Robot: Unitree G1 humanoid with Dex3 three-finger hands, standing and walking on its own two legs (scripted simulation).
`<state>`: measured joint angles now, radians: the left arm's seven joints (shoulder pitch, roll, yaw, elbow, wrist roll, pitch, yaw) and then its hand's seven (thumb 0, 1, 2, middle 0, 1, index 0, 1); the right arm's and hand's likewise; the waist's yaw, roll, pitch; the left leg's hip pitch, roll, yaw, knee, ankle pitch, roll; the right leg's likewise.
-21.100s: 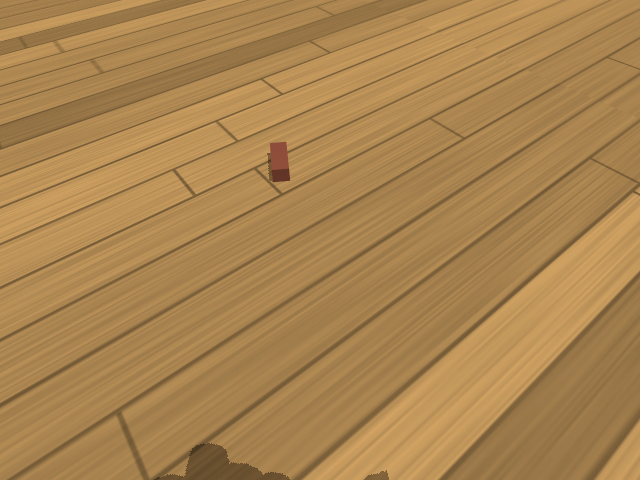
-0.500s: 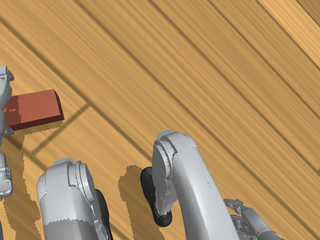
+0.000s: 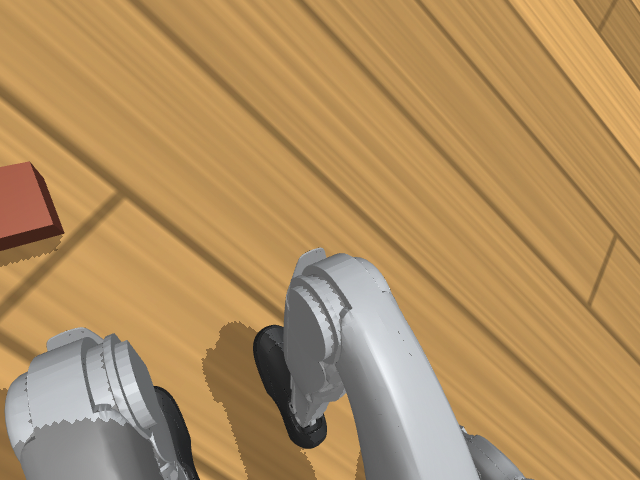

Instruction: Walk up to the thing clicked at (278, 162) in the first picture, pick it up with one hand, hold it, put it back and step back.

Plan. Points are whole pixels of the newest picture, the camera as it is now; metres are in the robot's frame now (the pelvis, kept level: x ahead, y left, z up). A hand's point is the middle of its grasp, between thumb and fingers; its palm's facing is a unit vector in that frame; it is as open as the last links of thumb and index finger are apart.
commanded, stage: rest palm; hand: left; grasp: from above
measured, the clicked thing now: out of the picture +0.46 +0.30 -0.27
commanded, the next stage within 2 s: close in 0.16 s
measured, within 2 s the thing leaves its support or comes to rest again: neither
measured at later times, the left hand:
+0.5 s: hand out of the picture +0.45 +0.30 -0.23, palm faces -0.43 -0.11 -0.90, open 13.4 cm
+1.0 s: hand out of the picture +0.45 +0.30 -0.25, palm faces -0.45 -0.13 -0.88, open 12.2 cm
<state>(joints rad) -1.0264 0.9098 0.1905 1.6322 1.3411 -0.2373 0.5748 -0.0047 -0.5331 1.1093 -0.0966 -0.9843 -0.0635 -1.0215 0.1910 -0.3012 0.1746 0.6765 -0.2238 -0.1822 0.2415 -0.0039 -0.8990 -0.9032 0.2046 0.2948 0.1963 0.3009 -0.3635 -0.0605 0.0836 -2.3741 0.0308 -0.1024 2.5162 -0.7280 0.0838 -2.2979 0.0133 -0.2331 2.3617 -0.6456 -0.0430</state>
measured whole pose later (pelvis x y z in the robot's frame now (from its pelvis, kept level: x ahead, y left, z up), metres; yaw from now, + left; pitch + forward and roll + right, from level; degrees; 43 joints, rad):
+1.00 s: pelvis -0.01 +0.00 +0.00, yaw -3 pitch +29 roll -14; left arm -1.03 1.00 0.14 1.68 1.32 -0.29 0.59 0.00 -0.27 0.96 -0.27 -0.94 -0.27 -0.95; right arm 0.16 -0.33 0.28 0.64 -0.24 -0.24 0.27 0.00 -0.90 -0.90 0.20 0.29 0.20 0.30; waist -0.38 -0.12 0.16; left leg -2.34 0.04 -0.17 2.53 -0.73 0.07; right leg -2.26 0.03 -0.29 2.34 -0.62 -0.05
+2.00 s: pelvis -0.01 +0.00 +0.00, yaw -3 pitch +28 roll -14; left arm -1.06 1.02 0.10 1.72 1.32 -0.27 0.61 -0.01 -0.23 0.81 -0.47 -0.91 -0.50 -0.84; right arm 0.14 -0.36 0.30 0.62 -0.24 -0.27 0.27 0.00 -0.90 -0.91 0.20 0.29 0.19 0.30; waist -0.39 -0.13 0.15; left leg -2.34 0.04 -0.17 2.53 -0.72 0.07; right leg -2.25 0.04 -0.29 2.33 -0.60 -0.04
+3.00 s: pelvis -0.01 -0.01 +0.03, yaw +3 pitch +34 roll -10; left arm -0.94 0.77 0.04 1.35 1.24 -0.23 0.32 -0.01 -0.23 0.77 -0.52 -0.83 -0.56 -0.76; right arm 0.16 -0.32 0.10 0.65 -0.13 -0.12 0.20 0.00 -0.91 -0.90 0.20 0.29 0.20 0.30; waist -0.26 -0.01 -0.03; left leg -2.30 0.01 -0.08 2.38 -0.67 0.06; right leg -2.24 0.01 -0.20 2.26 -0.61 -0.05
